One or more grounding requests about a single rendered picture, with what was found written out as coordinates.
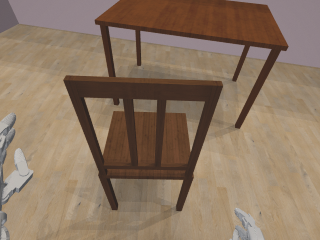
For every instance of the chair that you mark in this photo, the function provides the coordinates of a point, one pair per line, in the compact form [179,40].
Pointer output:
[145,145]

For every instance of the robot right hand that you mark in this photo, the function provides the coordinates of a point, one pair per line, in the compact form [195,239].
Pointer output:
[252,232]

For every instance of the table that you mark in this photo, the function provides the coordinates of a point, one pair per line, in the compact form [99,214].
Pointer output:
[234,22]

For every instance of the robot left hand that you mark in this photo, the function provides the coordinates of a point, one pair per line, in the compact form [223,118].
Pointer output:
[22,175]

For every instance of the left robot forearm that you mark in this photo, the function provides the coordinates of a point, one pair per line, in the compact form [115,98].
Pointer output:
[4,233]

